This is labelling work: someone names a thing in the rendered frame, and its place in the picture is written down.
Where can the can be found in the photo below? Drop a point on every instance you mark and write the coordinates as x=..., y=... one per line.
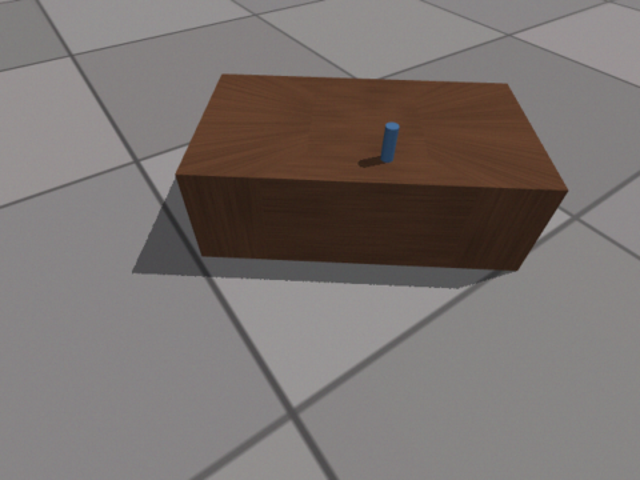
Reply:
x=389, y=142

